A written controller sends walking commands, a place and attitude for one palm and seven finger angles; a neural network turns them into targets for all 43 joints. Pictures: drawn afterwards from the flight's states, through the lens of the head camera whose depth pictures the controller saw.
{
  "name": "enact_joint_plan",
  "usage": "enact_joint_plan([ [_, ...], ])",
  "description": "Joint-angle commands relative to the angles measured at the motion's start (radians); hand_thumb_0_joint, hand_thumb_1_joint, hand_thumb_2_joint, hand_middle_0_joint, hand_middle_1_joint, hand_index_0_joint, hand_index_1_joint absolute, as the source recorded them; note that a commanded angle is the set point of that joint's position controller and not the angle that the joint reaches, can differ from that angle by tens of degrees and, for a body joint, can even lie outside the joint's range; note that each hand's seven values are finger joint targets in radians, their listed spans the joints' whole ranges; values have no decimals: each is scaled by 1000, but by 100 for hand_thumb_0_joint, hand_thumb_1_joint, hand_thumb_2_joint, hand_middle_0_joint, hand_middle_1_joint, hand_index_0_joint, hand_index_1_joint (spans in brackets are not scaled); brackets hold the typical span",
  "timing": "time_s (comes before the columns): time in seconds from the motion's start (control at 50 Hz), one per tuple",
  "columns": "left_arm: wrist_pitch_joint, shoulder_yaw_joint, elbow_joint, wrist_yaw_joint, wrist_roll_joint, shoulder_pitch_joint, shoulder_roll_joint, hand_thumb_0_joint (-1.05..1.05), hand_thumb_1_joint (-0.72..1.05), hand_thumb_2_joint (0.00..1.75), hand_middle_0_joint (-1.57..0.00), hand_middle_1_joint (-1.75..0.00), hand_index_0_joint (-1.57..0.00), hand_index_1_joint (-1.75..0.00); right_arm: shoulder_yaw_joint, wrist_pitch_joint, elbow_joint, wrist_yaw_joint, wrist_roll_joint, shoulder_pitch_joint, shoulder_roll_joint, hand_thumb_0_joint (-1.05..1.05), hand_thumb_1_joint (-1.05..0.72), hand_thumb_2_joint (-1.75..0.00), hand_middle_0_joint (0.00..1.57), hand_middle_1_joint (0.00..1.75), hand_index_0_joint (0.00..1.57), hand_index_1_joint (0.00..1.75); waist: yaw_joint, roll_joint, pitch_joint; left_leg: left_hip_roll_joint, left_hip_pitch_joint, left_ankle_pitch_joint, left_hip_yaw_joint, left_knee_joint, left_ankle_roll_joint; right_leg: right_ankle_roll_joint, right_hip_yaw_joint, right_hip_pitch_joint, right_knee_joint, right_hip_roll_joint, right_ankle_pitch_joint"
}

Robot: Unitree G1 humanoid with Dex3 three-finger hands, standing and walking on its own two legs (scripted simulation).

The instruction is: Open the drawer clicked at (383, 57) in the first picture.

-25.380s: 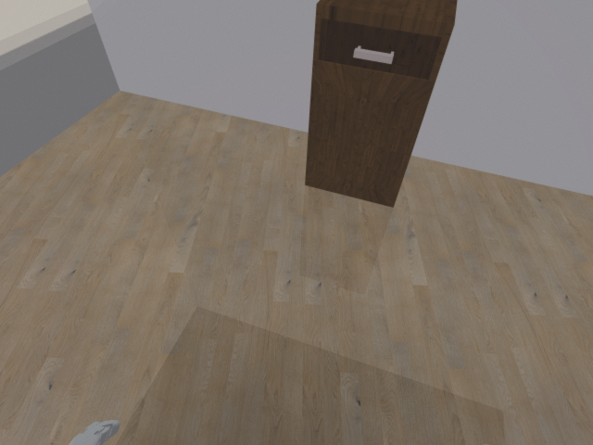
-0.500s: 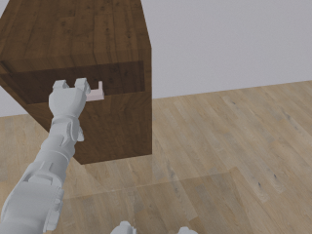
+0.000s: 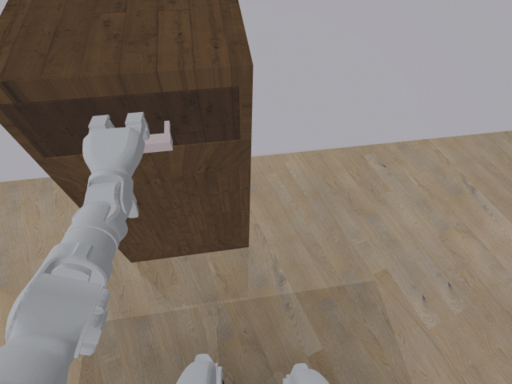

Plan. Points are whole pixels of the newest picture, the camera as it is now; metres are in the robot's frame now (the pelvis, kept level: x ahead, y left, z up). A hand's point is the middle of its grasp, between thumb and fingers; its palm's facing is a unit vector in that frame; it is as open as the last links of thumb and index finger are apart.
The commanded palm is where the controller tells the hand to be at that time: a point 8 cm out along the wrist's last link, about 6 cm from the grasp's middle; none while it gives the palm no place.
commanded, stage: lower the fingers behind the handle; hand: left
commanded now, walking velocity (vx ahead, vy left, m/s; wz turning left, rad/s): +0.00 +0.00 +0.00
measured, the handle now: (135, 136) +0.55 +0.22 +0.01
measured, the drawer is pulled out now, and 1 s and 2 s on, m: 0.00 0.00 0.00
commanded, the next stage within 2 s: lift the fingers back up to retry in 0.38 s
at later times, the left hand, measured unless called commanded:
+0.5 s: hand (127, 163) +0.48 +0.22 +0.02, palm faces -0.01 +0.00 -1.00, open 13.6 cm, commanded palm +0.45 +0.22 +0.05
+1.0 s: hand (127, 148) +0.48 +0.21 +0.05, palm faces +0.01 -0.06 -1.00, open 13.8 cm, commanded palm +0.45 +0.21 +0.11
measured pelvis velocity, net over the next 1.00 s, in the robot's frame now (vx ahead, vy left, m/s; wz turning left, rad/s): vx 0.02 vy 0.01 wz -0.01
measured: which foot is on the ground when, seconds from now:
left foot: down 0.00-1.00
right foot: down 0.00-1.00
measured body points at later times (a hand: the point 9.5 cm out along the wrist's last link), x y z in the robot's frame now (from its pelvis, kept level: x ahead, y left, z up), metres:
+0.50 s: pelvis -0.01 +0.00 -0.01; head +0.09 +0.01 +0.43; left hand +0.47 +0.22 +0.08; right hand +0.01 -0.26 -0.14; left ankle +0.03 +0.12 -0.68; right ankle -0.01 -0.13 -0.68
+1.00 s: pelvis +0.02 +0.01 +0.02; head +0.10 +0.00 +0.46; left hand +0.48 +0.21 +0.10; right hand +0.03 -0.26 -0.11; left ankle +0.03 +0.12 -0.68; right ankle -0.01 -0.13 -0.68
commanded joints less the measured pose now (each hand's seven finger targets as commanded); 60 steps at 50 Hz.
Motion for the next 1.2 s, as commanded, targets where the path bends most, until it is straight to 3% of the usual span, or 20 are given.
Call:
enact_joint_plan([
  [0.0,40,25,-45,-15,7,-289,149,0,-50,30,-30,-120,-30,-120,-51,-24,-59,-12,-4,104,-154,0,-90,-90,20,30,20,30,-38,-33,-280,-32,304,172,24,-77,34,-44,-52,18,-140,38,198],
  [0.06,66,2,-49,-12,1,-312,125,0,-50,30,-30,-120,-30,-120,-49,-23,-60,-12,-2,102,-149,0,-90,-90,20,30,20,30,-47,-15,-302,-31,327,165,26,-79,35,-40,-52,18,-145,39,193],
  [0.1,81,15,-34,-19,-7,-322,150,0,-50,30,-30,-120,-30,-120,-45,-20,-57,-15,0,100,-153,0,-90,-90,20,30,20,30,-48,-28,-297,-32,318,153,22,-84,35,-40,-53,27,-149,40,184],
  [0.14,91,-23,-14,-27,-7,-333,116,0,-50,30,-30,-120,-30,-120,-39,-20,-61,-17,2,93,-150,0,-90,-90,20,30,20,30,-62,-23,-250,-33,307,117,23,-91,36,-37,-56,-1,-156,40,156],
  [0.2,94,2,0,-40,-11,-363,160,0,-50,30,-30,-120,-30,-120,-32,-22,-59,-24,3,92,-157,0,-90,-90,20,30,20,30,-66,-41,-231,-33,284,89,18,-96,39,-36,-54,0,-160,37,134],
  [0.46,56,12,25,-85,-8,-345,206,0,-50,30,-30,-120,-30,-120,-18,-35,-76,-40,7,109,-160,0,-90,-90,20,30,20,30,-67,-63,-226,-33,219,53,22,-67,43,-30,-48,-26,-137,33,108],
  [0.52,51,26,-45,-82,-11,-362,217,0,-50,30,-30,-120,-30,-120,-25,-31,-88,-39,8,116,-155,0,-90,-90,20,30,20,30,-45,-9,-310,-35,286,97,24,-82,39,-35,-46,21,-140,36,138],
  [0.56,53,5,-75,-77,-16,-380,184,0,-50,30,-30,-120,-30,-120,-29,-30,-88,-39,10,112,-149,0,-90,-90,20,30,20,30,-51,-6,-313,-31,323,101,22,-95,37,-32,-51,22,-153,39,136],
  [0.62,51,32,-120,-63,-20,-437,220,0,-50,30,-30,-120,-30,-120,-32,-30,-78,-40,11,114,-153,0,-90,-90,20,30,20,30,-54,10,-327,-25,372,108,13,-119,35,-33,-54,35,-170,41,141],
  [0.64,53,49,-117,-60,-20,-412,233,0,-50,30,-30,-120,-30,-120,-33,-29,-78,-42,12,109,-153,0,-90,-90,20,30,20,30,-41,12,-330,-26,381,112,11,-127,34,-35,-54,47,-174,42,140],
  [0.74,33,37,-180,-48,-30,-457,216,0,-50,30,-30,-120,-30,-120,-34,-35,-70,-47,13,99,-148,0,-90,-90,20,30,20,30,-47,31,-319,-25,443,146,11,-161,35,-36,-54,86,-212,45,169],
  [0.8,13,64,-261,-40,-32,-490,246,0,-50,30,-30,-120,-30,-120,-39,-39,-65,-49,10,99,-150,0,-90,-90,20,30,20,30,-36,48,-376,-24,507,222,10,-171,32,-40,-55,138,-220,45,224],
  [0.84,3,73,-278,-35,-29,-439,239,0,-50,30,-30,-120,-30,-120,-44,-41,-62,-49,8,96,-146,0,-90,-90,20,30,20,30,-21,83,-388,-21,558,281,11,-179,27,-44,-61,148,-222,49,259],
  [0.94,15,88,-323,-21,-33,-369,228,0,-50,30,-30,-120,-30,-120,-50,-37,-60,-36,9,80,-146,0,-90,-90,20,30,20,30,4,87,-394,-22,610,414,21,-192,23,-47,-68,216,-232,53,370],
  [0.96,23,106,-330,-21,-33,-343,244,0,-50,30,-30,-120,-30,-120,-49,-34,-61,-33,10,76,-146,0,-90,-90,20,30,20,30,16,73,-408,-22,617,447,21,-196,22,-46,-70,241,-233,52,397],
  [1.0,46,91,-348,-29,-45,-293,210,0,-50,30,-30,-120,-30,-120,-53,-29,-71,-25,10,60,-145,0,-90,-90,20,30,20,30,21,56,-410,-26,628,504,31,-200,22,-46,-68,292,-243,51,460],
  [1.04,69,87,-354,-42,-48,-255,207,0,-50,30,-30,-120,-30,-120,-54,-22,-73,-19,17,45,-148,0,-90,-90,20,30,20,30,22,31,-366,-25,623,517,36,-214,25,-43,-68,312,-255,50,494],
  [1.06,80,54,-380,-54,-54,-247,174,0,-50,30,-30,-120,-30,-120,-53,-19,-84,-16,18,31,-146,0,-90,-90,20,30,20,30,20,24,-367,-31,625,517,44,-220,29,-39,-64,334,-267,48,513],
  [1.12,110,33,-320,-94,-61,-167,147,0,-50,30,-30,-120,-30,-120,-47,-4,-91,-15,25,12,-149,0,-90,-90,20,30,20,30,16,-45,-268,-38,580,489,51,-241,34,-37,-62,360,-288,43,537],
  [1.18,90,52,-352,-133,-58,-175,188,0,-50,30,-30,-120,-30,-120,-46,8,-103,-24,26,-7,-155,0,-90,-90,20,30,20,30,17,-78,-257,-46,580,461,57,-252,39,-34,-52,395,-301,35,558],
])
